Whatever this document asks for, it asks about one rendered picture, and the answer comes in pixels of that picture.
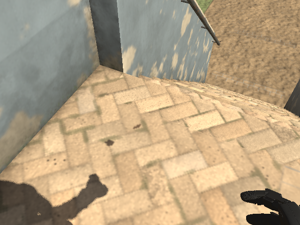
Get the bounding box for stairs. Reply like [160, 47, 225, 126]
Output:
[139, 75, 300, 132]

